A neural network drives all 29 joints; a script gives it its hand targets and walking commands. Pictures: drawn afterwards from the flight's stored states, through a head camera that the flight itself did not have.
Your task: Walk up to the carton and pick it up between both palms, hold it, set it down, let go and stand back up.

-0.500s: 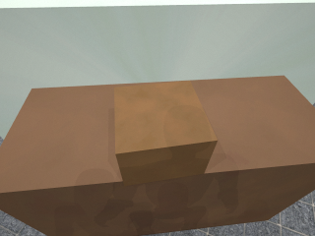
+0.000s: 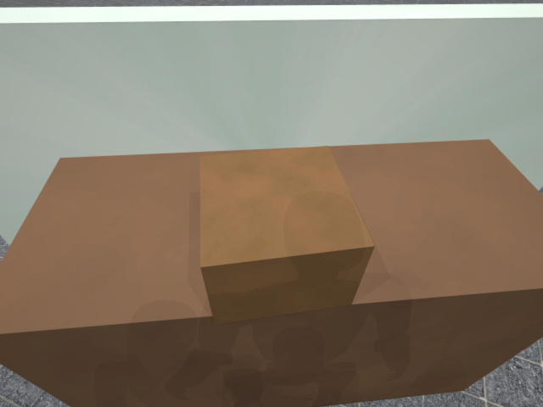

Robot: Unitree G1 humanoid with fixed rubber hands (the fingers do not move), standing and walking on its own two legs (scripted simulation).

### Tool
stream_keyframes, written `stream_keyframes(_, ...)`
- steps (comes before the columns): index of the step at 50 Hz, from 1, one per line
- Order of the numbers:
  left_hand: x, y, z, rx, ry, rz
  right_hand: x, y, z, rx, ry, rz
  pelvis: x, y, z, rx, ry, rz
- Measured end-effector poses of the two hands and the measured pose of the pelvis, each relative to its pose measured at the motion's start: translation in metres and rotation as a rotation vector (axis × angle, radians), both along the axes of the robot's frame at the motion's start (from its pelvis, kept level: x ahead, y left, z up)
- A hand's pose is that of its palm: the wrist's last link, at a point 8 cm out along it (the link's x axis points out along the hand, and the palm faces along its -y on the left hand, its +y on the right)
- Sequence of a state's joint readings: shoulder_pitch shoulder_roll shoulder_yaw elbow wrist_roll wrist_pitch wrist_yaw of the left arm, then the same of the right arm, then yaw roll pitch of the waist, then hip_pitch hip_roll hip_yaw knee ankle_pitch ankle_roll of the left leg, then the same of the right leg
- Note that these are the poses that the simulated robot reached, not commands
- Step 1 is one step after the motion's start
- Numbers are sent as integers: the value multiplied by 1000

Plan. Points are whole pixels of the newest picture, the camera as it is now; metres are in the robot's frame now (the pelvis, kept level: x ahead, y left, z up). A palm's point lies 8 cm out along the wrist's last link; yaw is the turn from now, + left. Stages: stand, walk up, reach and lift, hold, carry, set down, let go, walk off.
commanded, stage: stand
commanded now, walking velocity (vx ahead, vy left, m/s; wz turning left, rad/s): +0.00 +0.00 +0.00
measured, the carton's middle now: (274, 229) +0.42 +0.00 +0.02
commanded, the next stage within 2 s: walk up in 0.82 s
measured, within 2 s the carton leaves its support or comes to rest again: neither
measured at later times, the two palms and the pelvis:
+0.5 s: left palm out of the picture +0.01 +0.29 -0.13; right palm out of the picture +0.05 -0.28 -0.12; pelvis -0.01 +0.00 +0.00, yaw +0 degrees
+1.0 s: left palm out of the picture +0.00 +0.30 -0.12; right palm out of the picture +0.04 -0.28 -0.12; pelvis -0.01 +0.00 +0.00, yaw +0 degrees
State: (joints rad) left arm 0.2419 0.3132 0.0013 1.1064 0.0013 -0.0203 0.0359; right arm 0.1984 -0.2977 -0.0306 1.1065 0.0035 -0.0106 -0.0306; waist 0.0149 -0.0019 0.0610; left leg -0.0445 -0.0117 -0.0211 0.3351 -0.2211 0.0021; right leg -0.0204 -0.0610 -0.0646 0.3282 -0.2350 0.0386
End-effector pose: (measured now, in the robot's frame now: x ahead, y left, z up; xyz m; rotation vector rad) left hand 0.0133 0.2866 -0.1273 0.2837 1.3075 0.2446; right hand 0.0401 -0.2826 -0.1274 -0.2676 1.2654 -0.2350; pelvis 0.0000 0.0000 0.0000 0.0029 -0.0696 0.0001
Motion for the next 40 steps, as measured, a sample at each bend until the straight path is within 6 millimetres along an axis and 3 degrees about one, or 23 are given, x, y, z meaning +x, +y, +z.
stream_keyframes(8, -12, 5, 1, 9, 26, 12, -2, -1, 1, -3, -3, 2, -4, 1, 0, 0, -2, 4)
stream_keyframes(24, -7, 8, 2, 7, -3, 11, 9, 3, 3, -2, -36, 25, -10, 3, 1, -1, 2, 0)
stream_keyframes(40, -11, 10, 2, 10, 11, 4, -5, -7, 5, -23, -11, 9, -13, 3, 1, 0, -1, 2)
